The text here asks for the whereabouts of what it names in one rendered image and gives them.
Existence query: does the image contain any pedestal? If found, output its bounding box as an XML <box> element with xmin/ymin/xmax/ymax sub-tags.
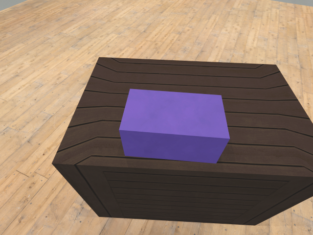
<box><xmin>52</xmin><ymin>57</ymin><xmax>313</xmax><ymax>226</ymax></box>

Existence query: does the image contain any carton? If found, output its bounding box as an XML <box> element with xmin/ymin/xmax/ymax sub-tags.
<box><xmin>119</xmin><ymin>89</ymin><xmax>230</xmax><ymax>164</ymax></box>

